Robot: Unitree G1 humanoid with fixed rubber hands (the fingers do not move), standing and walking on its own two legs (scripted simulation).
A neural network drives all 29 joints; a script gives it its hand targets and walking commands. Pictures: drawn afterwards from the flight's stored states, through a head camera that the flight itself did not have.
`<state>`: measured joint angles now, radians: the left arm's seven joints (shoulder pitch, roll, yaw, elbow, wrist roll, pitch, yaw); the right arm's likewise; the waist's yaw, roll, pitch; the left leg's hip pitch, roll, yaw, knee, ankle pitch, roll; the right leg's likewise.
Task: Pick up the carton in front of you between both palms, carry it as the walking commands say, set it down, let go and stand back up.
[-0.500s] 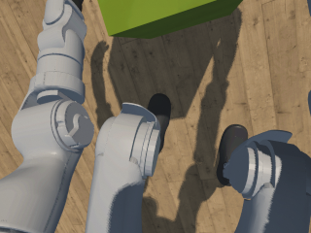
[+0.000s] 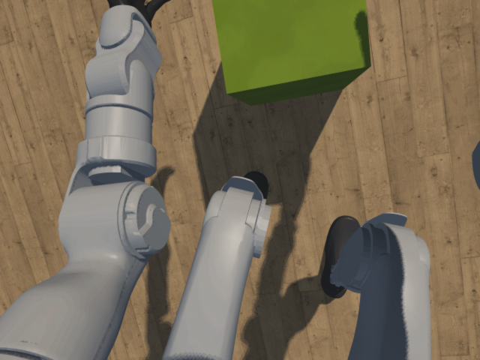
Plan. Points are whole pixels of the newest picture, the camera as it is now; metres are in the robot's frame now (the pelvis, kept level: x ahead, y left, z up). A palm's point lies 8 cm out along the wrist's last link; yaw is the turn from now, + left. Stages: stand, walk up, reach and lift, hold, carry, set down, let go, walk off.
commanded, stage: set down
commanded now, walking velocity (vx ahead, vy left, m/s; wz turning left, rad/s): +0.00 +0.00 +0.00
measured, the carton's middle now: (288, 35) +0.57 +0.10 -0.34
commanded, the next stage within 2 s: let go in 0.54 s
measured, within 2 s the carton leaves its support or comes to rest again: neither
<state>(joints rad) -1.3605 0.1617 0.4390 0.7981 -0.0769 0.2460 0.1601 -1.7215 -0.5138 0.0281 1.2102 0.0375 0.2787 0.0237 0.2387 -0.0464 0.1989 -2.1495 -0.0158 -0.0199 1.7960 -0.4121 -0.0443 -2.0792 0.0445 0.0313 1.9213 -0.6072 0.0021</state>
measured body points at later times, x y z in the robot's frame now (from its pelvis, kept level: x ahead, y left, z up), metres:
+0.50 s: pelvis +0.03 +0.00 +0.13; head +0.37 +0.02 +0.43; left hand +0.52 +0.29 +0.04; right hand +0.66 -0.08 +0.04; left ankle +0.14 +0.13 -0.43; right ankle +0.08 -0.12 -0.43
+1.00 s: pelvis +0.07 +0.03 +0.25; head +0.31 +0.02 +0.63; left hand +0.42 +0.27 +0.15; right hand +0.50 -0.13 +0.14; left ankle +0.14 +0.13 -0.43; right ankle +0.08 -0.12 -0.43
